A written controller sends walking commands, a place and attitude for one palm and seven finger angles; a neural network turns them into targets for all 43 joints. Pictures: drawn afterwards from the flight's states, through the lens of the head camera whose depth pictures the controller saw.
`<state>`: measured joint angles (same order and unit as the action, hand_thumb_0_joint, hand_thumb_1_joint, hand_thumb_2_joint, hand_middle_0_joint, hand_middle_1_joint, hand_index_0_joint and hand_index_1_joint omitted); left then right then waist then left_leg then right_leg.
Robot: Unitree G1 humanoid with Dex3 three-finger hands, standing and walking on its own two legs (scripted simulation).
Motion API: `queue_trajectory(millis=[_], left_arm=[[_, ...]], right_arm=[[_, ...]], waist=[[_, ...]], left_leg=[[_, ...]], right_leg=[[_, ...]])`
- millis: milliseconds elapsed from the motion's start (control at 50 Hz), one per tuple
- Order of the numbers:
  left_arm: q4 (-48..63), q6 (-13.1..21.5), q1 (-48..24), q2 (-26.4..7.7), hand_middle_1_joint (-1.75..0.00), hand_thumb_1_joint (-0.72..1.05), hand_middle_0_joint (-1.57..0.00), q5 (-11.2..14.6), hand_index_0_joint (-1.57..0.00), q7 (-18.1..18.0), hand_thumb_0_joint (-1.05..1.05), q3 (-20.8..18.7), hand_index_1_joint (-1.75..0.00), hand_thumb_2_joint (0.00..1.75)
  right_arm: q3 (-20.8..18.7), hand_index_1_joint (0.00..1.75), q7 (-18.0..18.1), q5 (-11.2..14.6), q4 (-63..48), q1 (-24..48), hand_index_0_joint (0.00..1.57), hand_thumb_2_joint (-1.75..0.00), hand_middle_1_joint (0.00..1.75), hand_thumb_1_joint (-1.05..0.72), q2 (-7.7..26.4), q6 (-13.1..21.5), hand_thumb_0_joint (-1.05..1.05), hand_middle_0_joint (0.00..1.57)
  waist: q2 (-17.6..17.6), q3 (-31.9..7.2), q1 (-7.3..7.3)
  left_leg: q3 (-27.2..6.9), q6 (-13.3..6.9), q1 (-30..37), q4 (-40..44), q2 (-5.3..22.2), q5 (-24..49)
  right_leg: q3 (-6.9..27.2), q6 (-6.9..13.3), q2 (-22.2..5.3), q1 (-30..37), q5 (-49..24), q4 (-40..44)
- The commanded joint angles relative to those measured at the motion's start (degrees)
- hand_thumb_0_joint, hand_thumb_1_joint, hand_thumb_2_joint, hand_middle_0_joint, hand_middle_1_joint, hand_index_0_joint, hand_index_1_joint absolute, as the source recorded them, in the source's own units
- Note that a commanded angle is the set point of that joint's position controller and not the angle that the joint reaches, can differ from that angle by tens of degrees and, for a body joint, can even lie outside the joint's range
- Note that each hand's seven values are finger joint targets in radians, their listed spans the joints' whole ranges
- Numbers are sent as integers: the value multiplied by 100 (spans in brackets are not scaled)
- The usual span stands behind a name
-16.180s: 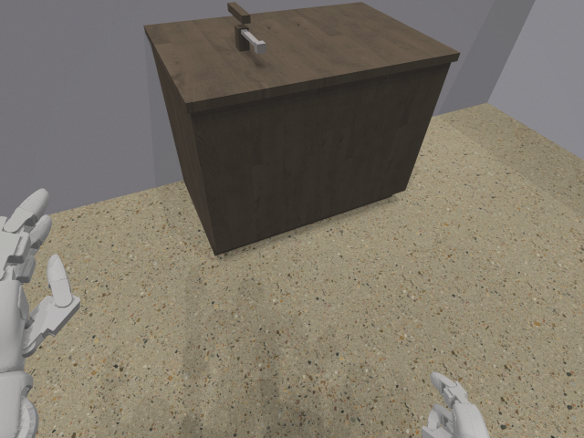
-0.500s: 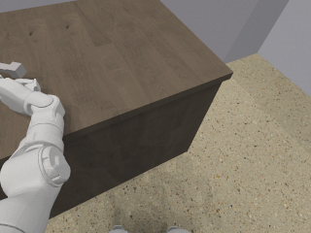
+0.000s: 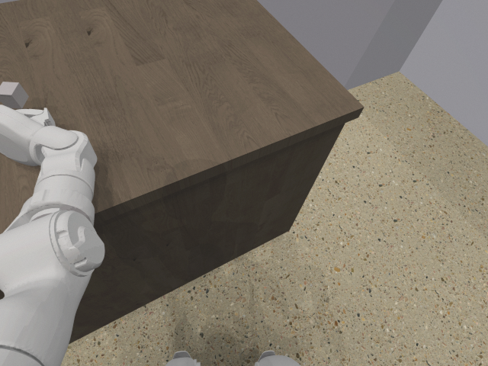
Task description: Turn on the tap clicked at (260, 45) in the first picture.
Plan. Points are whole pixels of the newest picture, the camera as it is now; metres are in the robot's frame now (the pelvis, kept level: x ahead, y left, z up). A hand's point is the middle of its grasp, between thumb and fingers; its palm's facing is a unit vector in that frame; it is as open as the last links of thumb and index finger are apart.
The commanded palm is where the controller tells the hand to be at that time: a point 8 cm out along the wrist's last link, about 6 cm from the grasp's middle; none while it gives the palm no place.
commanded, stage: push the lever round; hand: left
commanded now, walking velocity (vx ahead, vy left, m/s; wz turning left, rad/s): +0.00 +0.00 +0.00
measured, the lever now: (12, 95) +0.55 +0.32 +0.11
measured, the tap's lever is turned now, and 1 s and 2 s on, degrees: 61 77 77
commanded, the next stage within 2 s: lift the hand up off the lever in 0.20 s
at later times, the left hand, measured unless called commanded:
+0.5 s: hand (50, 102) +0.54 +0.27 +0.10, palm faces +0.85 -0.51 -0.14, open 7.9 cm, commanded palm +0.49 +0.27 +0.11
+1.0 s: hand (36, 96) +0.53 +0.27 +0.12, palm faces +0.84 -0.52 -0.12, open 7.8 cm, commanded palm +0.47 +0.27 +0.13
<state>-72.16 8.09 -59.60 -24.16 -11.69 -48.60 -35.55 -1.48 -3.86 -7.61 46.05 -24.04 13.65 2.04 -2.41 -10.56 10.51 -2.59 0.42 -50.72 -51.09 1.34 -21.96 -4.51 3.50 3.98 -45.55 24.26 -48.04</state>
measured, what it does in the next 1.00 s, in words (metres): stands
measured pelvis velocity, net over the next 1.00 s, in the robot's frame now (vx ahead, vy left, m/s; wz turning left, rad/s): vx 0.01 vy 0.01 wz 0.00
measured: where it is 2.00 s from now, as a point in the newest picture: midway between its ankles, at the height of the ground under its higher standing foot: outside the picture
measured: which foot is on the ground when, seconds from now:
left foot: down 0.00-1.00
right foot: down 0.00-1.00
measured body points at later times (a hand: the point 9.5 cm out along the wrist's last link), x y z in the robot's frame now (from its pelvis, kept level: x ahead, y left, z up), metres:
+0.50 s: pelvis +0.01 +0.00 +0.00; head +0.12 +0.01 +0.44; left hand +0.49 +0.29 +0.11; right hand -0.05 -0.26 -0.12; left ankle +0.01 +0.12 -0.69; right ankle -0.02 -0.08 -0.69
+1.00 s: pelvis +0.01 +0.01 +0.01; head +0.10 +0.02 +0.45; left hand +0.48 +0.30 +0.13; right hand -0.02 -0.25 -0.11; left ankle +0.01 +0.12 -0.69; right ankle -0.02 -0.08 -0.69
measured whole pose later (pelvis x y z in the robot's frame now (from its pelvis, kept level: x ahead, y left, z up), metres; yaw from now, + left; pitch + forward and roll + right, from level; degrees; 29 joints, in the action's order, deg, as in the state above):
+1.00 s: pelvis +0.01 +0.01 +0.01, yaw +0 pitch +20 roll -2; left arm -69.7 5.5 -60.0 -23.4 -10.3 -46.6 -34.8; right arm -1.7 -4.4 -7.1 45.7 -24.4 14.0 2.0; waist -2.5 -10.0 10.0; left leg -2.2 -0.2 -45.9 -47.7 0.9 -21.7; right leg -4.0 2.8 3.6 -40.4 23.5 -43.8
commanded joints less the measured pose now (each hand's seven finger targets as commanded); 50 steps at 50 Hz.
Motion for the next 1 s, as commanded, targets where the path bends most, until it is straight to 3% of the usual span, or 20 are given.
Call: queue_trajectory(millis=[0, 100, 140, 160, 240, 260, 280, 340, 460, 500, 580, 600, 620, 720, 760, 800, 840, 880, 920, 980], left_arm=[[1184, 327, -3055, -1182, -15, 90, -15, -279, -15, 32, 0, 417, -15, 90], [1000, 283, -3086, -1678, -15, 90, -15, -335, -15, 31, 0, 118, -15, 90], [1026, 288, -2960, -1622, -15, 90, -15, -352, -15, 48, 0, 165, -15, 90], [940, 260, -3032, -1502, -15, 90, -15, -363, -15, 62, 0, 288, -15, 90], [1053, 293, -3180, -1699, -15, 90, -15, -377, -15, 50, 0, 165, -15, 90], [1061, 298, -3219, -1506, -15, 90, -15, -355, -15, 59, 0, 300, -15, 90], [883, 268, -3103, -1653, -15, 90, -15, -369, -15, 48, 0, 164, -15, 90], [1063, 278, -3067, -1776, -15, 90, -15, -339, -15, 80, 0, 78, -15, 90], [1203, 237, -2881, -1886, -15, 90, -15, -282, -15, 130, 0, -29, -15, 90], [1256, 228, -2903, -1795, -15, 90, -15, -297, -15, 153, 0, 41, -15, 90], [1321, 212, -2836, -1636, -15, 90, -15, -215, -15, 153, 0, 114, -15, 90], [1302, 210, -2743, -1722, -15, 90, -15, -198, -15, 173, 0, 28, -15, 90], [1312, 193, -2806, -1614, -15, 90, -15, -193, -15, 187, 0, 131, -15, 90], [1206, 99, -2646, -1644, -15, 90, -15, -172, -15, 214, 0, 93, -15, 90], [1311, 108, -2741, -1386, -15, 90, -15, -161, -15, 223, 0, 293, -15, 90], [1408, 139, -2773, -1506, -15, 90, -15, -170, -15, 197, 0, 184, -15, 90], [1415, 132, -2813, -1227, -15, 90, -15, -159, -15, 197, 0, 385, -15, 90], [1294, 93, -2814, -1079, -15, 90, -15, -119, -15, 197, 0, 481, -15, 90], [1507, 102, -2911, -1110, -15, 90, -15, -66, -15, 176, 0, 418, -15, 90], [1450, 35, -2870, -929, -15, 90, -15, -79, -15, 130, 0, 505, -15, 90]], right_arm=[[-302, 30, 37, 6, -131, -1019, 20, -90, 30, -90, 987, 105, 0, 20], [-280, 30, 42, -2, -155, -1111, 20, -90, 30, -90, 1038, 108, 0, 20], [-286, 30, 25, 13, -197, -1131, 20, -90, 30, -90, 1013, 108, 0, 20], [-271, 30, 16, 18, -185, -1119, 20, -90, 30, -90, 1009, 108, 0, 20], [-281, 30, -5, 9, -179, -1224, 20, -90, 30, -90, 1037, 113, 0, 20], [-282, 30, -26, 8, -183, -1201, 20, -90, 30, -90, 1030, 129, 0, 20], [-284, 30, -20, 10, -159, -1219, 20, -90, 30, -90, 1037, 133, 0, 20], [-293, 30, -25, 12, -198, -1260, 20, -90, 30, -90, 1053, 119, 0, 20], [-291, 30, -19, 39, -248, -1263, 20, -90, 30, -90, 1065, 88, 0, 20], [-296, 30, -19, 44, -235, -1244, 20, -90, 30, -90, 1052, 77, 0, 20], [-313, 30, -22, 59, -210, -1230, 20, -90, 30, -90, 1050, 95, 0, 20], [-307, 30, -8, 52, -218, -1246, 20, -90, 30, -90, 1057, 83, 0, 20], [-305, 30, -11, 67, -208, -1225, 20, -90, 30, -90, 1049, 80, 0, 20], [-304, 30, 1, 93, -229, -1202, 20, -90, 30, -90, 1057, 42, 0, 20], [-302, 30, -7, 92, -239, -1128, 20, -90, 30, -90, 1034, 63, 0, 20], [-318, 30, 9, 84, -196, -1154, 20, -90, 30, -90, 1050, 62, 0, 20], [-320, 30, -16, 81, -179, -1118, 20, -90, 30, -90, 1024, 71, 0, 20], [-320, 30, -13, 83, -161, -1085, 20, -90, 30, -90, 1026, 74, 0, 20], [-332, 30, -8, 76, -167, -1082, 20, -90, 30, -90, 1031, 71, 0, 20], [-332, 30, -25, 69, -153, -1014, 20, -90, 30, -90, 1007, 61, 0, 20]], waist=[[-669, -2245, 163], [-529, -2286, 140], [-634, -2392, 99], [-581, -2280, 184], [-718, -2436, 156], [-706, -2443, 194], [-529, -2348, 189], [-724, -2575, 106], [-602, -2529, 46], [-804, -2444, 42], [-526, -2426, 69], [-641, -2422, 0], [-680, -2349, 66], [-503, -2113, 37], [-496, -2063, 76], [-643, -2119, 33], [-721, -2088, 68], [-528, -1973, 98], [-745, -2211, 47], [-632, -2058, 48]], left_leg=[[-96, -224, 2046, 242, 80, 2214], [-36, -265, 1716, 189, 58, 2116], [-30, -248, 1828, 178, 66, 2270], [-18, -258, 1769, 164, 74, 2199], [-57, -240, 1914, 147, 94, 2398], [-41, -249, 1934, 120, 88, 2373], [-33, -262, 1787, 114, 90, 2298], [-14, -249, 1908, 113, 76, 2475], [36, -262, 1915, 200, 64, 2530], [24, -253, 2032, 238, 68, 2578], [20, -260, 2121, 293, 70, 2586], [6, -248, 2131, 316, 60, 2666], [22, -243, 2177, 333, 70, 2666], [21, -253, 2125, 441, 56, 2597], [31, -257, 2194, 456, 49, 2541], [-53, -220, 2385, 485, 73, 2669], [-95, -189, 2572, 509, 91, 2758], [-107, -185, 2517, 550, 84, 2654], [-150, -142, 2795, 560, 102, 2911], [-144, -134, 2774, 578, 101, 2910]], right_leg=[[308, -279, -157, 729, -2054, 615], [368, -320, -196, 953, -2251, 590], [354, -315, -187, 968, -2332, 569], [355, -327, -189, 904, -2300, 592], [341, -315, -186, 895, -2401, 548], [342, -323, -165, 845, -2380, 569], [338, -333, -175, 902, -2388, 575], [362, -329, -182, 1036, -2574, 545], [364, -353, -175, 1353, -2776, 620], [346, -322, -174, 1266, -2695, 646], [331, -343, -153, 1373, -2730, 715], [328, -319, -162, 1413, -2766, 698], [324, -331, -164, 1356, -2747, 718], [299, -330, -165, 1427, -2684, 797], [298, -334, -149, 1360, -2626, 847], [263, -289, -142, 1244, -2465, 822], [231, -284, -119, 1097, -2354, 842], [212, -282, -110, 1096, -2264, 883], [210, -269, -109, 1057, -2283, 858], [190, -268, -95, 1050, -2236, 898]])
